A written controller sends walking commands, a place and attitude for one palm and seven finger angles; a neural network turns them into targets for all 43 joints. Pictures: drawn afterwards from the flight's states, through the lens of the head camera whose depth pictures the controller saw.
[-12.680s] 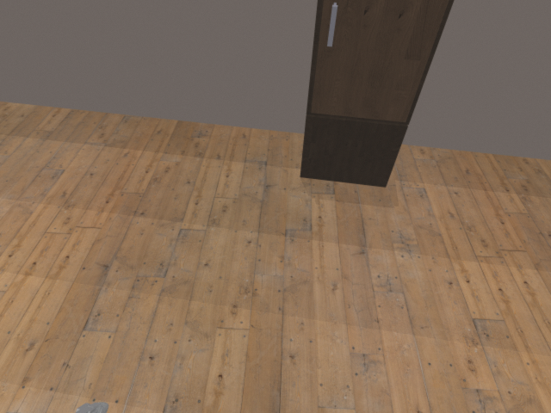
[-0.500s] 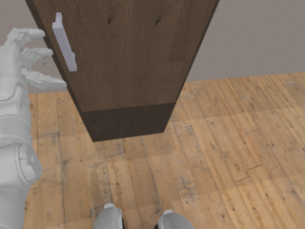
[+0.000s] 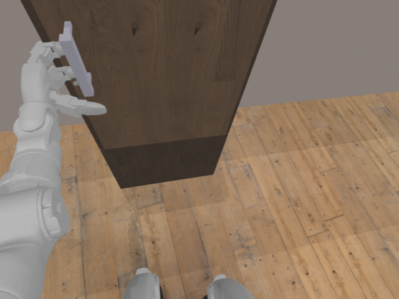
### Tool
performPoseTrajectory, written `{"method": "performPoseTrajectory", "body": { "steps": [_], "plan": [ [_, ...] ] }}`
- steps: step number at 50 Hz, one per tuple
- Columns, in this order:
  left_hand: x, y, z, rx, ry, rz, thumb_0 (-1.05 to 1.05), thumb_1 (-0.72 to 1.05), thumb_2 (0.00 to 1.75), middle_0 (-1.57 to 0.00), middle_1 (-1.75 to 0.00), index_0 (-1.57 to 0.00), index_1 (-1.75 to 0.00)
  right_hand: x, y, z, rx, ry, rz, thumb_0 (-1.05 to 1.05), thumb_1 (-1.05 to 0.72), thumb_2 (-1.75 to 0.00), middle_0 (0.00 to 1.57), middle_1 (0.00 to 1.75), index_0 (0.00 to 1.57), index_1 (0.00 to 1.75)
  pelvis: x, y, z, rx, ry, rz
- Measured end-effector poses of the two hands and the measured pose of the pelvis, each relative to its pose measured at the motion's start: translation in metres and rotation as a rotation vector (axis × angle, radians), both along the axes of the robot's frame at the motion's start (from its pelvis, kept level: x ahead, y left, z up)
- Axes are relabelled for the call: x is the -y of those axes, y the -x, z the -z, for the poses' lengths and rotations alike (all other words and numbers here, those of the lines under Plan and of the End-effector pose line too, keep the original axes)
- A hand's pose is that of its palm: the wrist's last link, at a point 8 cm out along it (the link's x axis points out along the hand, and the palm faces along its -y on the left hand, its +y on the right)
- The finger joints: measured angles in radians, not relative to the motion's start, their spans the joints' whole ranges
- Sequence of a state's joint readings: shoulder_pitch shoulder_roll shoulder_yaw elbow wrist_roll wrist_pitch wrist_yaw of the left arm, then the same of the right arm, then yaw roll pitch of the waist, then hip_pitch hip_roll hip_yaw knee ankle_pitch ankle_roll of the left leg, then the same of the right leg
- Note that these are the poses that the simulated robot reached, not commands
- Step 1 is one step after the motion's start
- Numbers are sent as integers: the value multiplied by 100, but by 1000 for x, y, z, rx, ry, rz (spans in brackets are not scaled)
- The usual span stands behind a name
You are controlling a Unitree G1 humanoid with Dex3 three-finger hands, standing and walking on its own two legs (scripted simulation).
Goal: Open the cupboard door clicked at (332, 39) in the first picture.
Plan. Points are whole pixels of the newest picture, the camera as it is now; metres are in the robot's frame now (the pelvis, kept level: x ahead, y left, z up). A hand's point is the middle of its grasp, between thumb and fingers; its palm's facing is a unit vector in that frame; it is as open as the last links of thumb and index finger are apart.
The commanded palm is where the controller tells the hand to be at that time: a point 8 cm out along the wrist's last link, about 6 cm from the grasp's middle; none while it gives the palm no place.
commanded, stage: slide the fingers in behind the handle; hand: left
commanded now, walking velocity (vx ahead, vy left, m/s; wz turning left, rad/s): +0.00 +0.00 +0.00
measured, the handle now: (79, 61) +0.56 +0.20 +0.10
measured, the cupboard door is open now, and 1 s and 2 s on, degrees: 0 0 1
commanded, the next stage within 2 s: close the thumb around the handle in 0.96 s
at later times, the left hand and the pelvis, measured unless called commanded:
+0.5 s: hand (86, 83) +0.52 +0.18 +0.09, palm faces +0.11 -0.99 -0.01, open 13.9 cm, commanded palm +0.49 +0.21 +0.09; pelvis +0.00 -0.01 +0.00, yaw +1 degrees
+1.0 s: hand (92, 82) +0.51 +0.17 +0.10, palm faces +0.12 -0.99 -0.01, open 14.0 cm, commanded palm +0.49 +0.21 +0.09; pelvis +0.00 -0.01 +0.00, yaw +0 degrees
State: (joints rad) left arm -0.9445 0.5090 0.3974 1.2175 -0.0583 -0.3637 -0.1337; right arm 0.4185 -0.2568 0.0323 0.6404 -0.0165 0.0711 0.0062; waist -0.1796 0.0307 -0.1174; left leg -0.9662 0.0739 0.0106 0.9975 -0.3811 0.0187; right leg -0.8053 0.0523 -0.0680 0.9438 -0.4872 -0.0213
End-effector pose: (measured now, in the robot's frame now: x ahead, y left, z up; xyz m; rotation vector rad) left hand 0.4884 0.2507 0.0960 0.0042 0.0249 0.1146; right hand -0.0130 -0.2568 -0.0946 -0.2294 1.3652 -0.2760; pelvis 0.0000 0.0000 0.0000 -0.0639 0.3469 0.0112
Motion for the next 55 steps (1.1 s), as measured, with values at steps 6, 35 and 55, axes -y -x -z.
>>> {"method": "performPoseTrajectory", "body": {
  "steps": [6, 35, 55],
  "plan": [
    [5, 0, 1, 7, -11, -16, -1, -50, 30, -30, -120, -30, -121, 4, -4, 3, 1, -6, -12, 0, -90, -90, 20, 30, 21, 30, 3, 0, 1, -4, -3, -4],
    [35, -4, 3, 13, -10, -14, -1, -50, 30, -30, -120, -30, -122, 4, -9, 6, 24, -33, -11, 0, -90, -90, 20, 30, 21, 30, 6, -4, 1, -2, -10, -1],
    [33, 1, 1, 18, -3, 2, -1, -50, 30, -30, -120, -30, -120, 7, -4, 4, 4, -20, -7, 0, -90, -90, 20, 30, 21, 30, 5, -2, 0, 5, -11, -4]
  ]
}}
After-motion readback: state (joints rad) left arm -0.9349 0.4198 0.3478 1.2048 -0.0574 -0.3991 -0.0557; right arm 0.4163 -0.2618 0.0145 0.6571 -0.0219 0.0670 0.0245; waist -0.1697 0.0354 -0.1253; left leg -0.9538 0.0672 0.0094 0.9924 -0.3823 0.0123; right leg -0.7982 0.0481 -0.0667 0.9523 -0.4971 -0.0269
